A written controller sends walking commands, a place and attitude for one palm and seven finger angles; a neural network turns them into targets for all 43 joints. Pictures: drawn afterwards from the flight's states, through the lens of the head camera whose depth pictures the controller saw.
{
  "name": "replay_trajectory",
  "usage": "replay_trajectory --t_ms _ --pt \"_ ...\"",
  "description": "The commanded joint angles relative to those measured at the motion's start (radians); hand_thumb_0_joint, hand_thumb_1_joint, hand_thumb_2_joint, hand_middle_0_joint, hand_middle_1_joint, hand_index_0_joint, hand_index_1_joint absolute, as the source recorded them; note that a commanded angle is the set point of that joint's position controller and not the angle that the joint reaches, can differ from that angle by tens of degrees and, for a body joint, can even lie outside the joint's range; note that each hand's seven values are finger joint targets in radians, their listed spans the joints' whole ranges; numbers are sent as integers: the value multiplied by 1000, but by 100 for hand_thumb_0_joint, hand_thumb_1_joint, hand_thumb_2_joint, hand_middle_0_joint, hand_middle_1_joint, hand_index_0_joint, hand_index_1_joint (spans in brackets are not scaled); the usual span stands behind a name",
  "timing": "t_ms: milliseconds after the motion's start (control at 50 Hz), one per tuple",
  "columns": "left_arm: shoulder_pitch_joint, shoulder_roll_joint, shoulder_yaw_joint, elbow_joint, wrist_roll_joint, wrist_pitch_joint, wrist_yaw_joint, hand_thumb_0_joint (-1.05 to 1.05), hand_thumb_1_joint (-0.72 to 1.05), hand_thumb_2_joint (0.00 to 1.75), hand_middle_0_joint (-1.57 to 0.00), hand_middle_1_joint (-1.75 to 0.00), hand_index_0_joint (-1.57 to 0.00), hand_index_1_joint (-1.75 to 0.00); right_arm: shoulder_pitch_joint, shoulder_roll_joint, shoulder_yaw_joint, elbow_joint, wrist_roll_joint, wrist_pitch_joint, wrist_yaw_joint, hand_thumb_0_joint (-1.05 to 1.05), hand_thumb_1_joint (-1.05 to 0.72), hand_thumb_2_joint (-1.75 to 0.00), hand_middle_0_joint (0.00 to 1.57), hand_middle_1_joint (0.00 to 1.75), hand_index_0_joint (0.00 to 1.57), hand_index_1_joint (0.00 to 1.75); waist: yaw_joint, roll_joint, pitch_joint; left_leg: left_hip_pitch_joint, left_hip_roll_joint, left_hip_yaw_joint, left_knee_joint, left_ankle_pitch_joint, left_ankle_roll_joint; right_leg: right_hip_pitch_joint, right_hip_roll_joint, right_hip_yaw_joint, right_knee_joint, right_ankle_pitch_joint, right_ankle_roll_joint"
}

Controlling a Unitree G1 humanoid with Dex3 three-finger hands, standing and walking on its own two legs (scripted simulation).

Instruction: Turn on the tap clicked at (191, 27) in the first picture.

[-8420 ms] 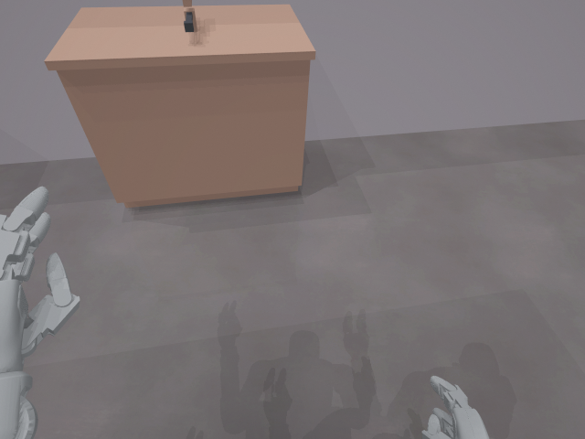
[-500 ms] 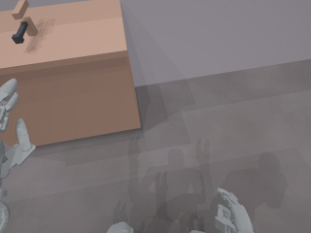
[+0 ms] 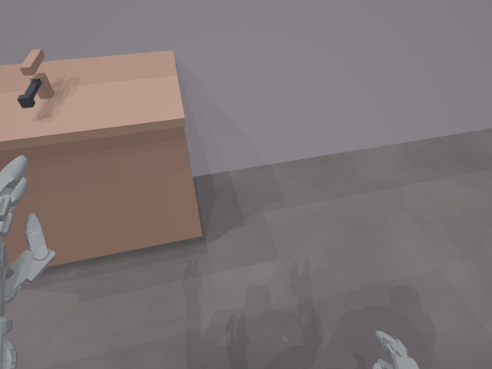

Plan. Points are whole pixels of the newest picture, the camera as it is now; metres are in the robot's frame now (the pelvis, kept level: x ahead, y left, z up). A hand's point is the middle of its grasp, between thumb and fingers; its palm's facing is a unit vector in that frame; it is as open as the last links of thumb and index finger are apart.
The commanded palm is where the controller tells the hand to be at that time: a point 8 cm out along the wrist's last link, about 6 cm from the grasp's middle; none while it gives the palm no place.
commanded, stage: take the last steps up to it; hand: left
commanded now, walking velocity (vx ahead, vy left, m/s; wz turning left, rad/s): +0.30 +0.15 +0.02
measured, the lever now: (26, 101) +0.76 +0.66 +0.04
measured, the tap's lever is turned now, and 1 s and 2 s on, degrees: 0 0 0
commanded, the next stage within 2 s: come to a stop and stand still in 1.48 s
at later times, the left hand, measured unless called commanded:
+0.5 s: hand (56, 204) +0.29 +0.28 +0.17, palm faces +0.42 -0.79 -0.44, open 7.4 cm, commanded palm +0.23 +0.32 +0.18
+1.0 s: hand (75, 155) +0.39 +0.30 +0.17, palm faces +0.40 -0.78 -0.47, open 7.4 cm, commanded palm +0.33 +0.35 +0.18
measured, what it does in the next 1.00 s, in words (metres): walks ahead: left foot, then right foot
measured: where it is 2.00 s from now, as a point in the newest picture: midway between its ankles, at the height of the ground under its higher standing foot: (202, 362)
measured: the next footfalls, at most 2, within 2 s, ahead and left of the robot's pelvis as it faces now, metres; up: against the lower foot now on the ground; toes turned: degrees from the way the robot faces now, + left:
left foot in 0.44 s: +0.14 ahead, +0.17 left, +0.00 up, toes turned +11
right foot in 0.72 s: +0.19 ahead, -0.05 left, +0.00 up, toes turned -10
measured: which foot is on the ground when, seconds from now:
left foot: down 0.00-0.08, up 0.10-0.42, down 0.44-0.74, up 0.76-1.00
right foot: down 0.00-0.46, up 0.48-0.70, down 0.72-1.00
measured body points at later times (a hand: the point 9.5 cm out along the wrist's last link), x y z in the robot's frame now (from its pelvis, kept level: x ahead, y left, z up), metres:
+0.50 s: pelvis +0.07 +0.04 -0.01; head +0.11 +0.03 +0.44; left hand +0.26 +0.32 +0.19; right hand +0.23 -0.22 -0.10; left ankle +0.10 +0.16 -0.74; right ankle +0.01 -0.09 -0.71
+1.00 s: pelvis +0.18 +0.06 +0.01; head +0.23 +0.04 +0.45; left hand +0.36 +0.33 +0.20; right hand +0.35 -0.19 -0.10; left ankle +0.25 +0.23 -0.69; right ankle +0.15 -0.05 -0.74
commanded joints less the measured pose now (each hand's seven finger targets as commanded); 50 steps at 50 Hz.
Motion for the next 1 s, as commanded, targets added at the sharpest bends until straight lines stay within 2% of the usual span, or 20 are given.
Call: replay_trajectory --t_ms 0,20,40,60,80,140,200,380,420,440,460,500,560,660,680,720,740,800,840,980 --pt "-134 136 54 -204 2 -53 15 0 90 90 -20 -30 -20 -30 -118 -121 -24 -121 -2 -64 -3 0 -90 -90 20 30 20 30 13 183 44 -153 171 -128 -156 -164 115 182 1 -66 -297 27 10" --pt "-155 141 55 -192 6 -50 15 0 90 90 -20 -30 -20 -30 -123 -119 -24 -118 -3 -61 -3 0 -90 -90 20 30 20 30 17 124 26 -202 147 -98 -62 -158 93 277 -22 -34 -397 78 -3" --pt "-168 163 69 -177 13 -50 16 0 90 90 -20 -30 -20 -30 -121 -106 -27 -118 -2 -56 0 0 -90 -90 20 30 20 30 17 -39 15 -304 81 -28 146 -162 57 347 -143 157 -498 18 -62" --pt "-151 190 89 -142 5 -46 18 0 90 90 -20 -30 -20 -30 -128 -93 -26 -128 -1 -49 4 0 -90 -90 20 30 20 30 16 -276 15 -477 -27 34 411 -223 8 404 -370 540 -605 16 -172" --pt "-211 207 106 -178 -16 -54 18 0 90 90 -20 -30 -20 -30 -157 -120 -37 -129 1 -53 13 0 -90 -90 20 30 20 30 29 -280 13 -501 0 -70 583 -204 -12 345 -451 657 -675 -95 -207" --pt "-134 202 120 -214 -20 -83 3 0 90 90 -20 -30 -20 -30 -156 -96 -21 -105 -1 -31 19 0 -90 -90 20 30 20 30 16 -111 71 -469 67 -112 666 -48 -34 217 -391 411 -650 90 -203" --pt "-59 193 142 -218 -18 -97 8 0 90 90 -20 -30 -20 -30 -154 -81 -14 -113 -6 -15 20 0 -90 -90 20 30 20 30 10 -136 -6 -376 72 -47 442 -5 -32 251 -329 203 -586 323 -164" --pt "-79 163 116 -271 -16 -80 35 0 90 90 -20 -30 -20 -30 -118 -86 -42 -161 -3 -40 5 0 -90 -90 20 30 20 30 14 -139 -70 10 -20 139 -78 93 -4 267 -228 100 -363 382 -87" --pt "-104 158 110 -307 -22 -87 30 0 90 90 -20 -30 -20 -30 -101 -134 -67 -169 7 -44 4 0 -90 -90 20 30 20 30 -14 162 -121 253 170 -127 -125 260 97 11 -98 -5 0 246 -8" --pt "-107 159 107 -313 -18 -95 29 0 90 90 -20 -30 -20 -30 -102 -131 -69 -178 13 -48 13 0 -90 -90 20 30 20 30 -4 264 -124 314 302 -329 -167 401 177 -153 -33 -9 196 -150 8" --pt "-73 210 135 -284 -14 -100 22 0 90 90 -20 -30 -20 -30 -119 -118 -60 -158 3 -59 8 0 -90 -90 20 30 20 30 0 311 -114 259 350 -415 -205 271 239 -209 -51 42 335 -192 3" --pt "-68 186 127 -326 -19 -96 19 0 90 90 -20 -30 -20 -30 -133 -100 -57 -140 15 -66 15 0 -90 -90 20 30 20 30 0 201 -48 194 320 -326 -195 218 257 -275 -104 67 328 -118 10" --pt "-20 189 141 -396 -23 -98 19 0 90 90 -20 -30 -20 -30 -139 -99 -48 -134 16 -86 22 0 -90 -90 20 30 20 30 18 229 -48 65 233 -129 -199 220 188 -126 -94 -8 123 -8 15" --pt "20 162 136 -260 -33 -64 20 0 90 90 -20 -30 -20 -30 -127 -97 -33 -130 12 -78 8 0 -90 -90 20 30 20 30 21 149 -90 -41 177 -19 -49 136 100 208 -28 -95 -314 135 7" --pt "-3 173 143 -231 -27 -57 20 0 90 90 -20 -30 -20 -30 -132 -94 -33 -125 12 -69 5 0 -90 -90 20 30 20 30 26 50 -92 -134 149 1 95 94 79 312 -78 -17 -408 182 -19" --pt "-52 225 190 -152 -34 -46 20 0 90 90 -20 -30 -20 -30 -162 -83 -29 -150 7 -55 13 0 -90 -90 20 30 20 30 35 -359 -63 -521 -27 17 598 -240 -3 461 -455 630 -579 258 -192" --pt "-90 210 169 -158 -48 -58 10 0 90 90 -20 -30 -20 -30 -147 -107 -46 -126 6 -52 24 0 -90 -90 20 30 20 30 24 -321 -34 -532 7 -97 726 -184 -21 404 -470 641 -609 195 -191" --pt "-58 177 140 -173 -34 -87 -3 0 90 90 -20 -30 -20 -30 -166 -85 -16 -104 2 -30 31 0 -90 -90 20 30 20 30 22 -120 5 -568 57 -101 773 -53 -40 371 -385 308 -540 453 -167" --pt "-63 167 114 -204 -20 -102 0 0 90 90 -20 -30 -20 -30 -164 -93 -21 -107 -1 -23 36 0 -90 -90 20 30 20 30 13 -152 -3 -531 70 -67 648 -15 -41 362 -352 158 -513 617 -143" --pt "-47 202 153 -325 -17 -95 33 0 90 90 -20 -30 -20 -30 -140 -66 -36 -169 -8 -40 25 0 -90 -90 20 30 20 30 39 -219 -60 -164 -6 124 112 60 -16 309 -305 72 -455 637 -123"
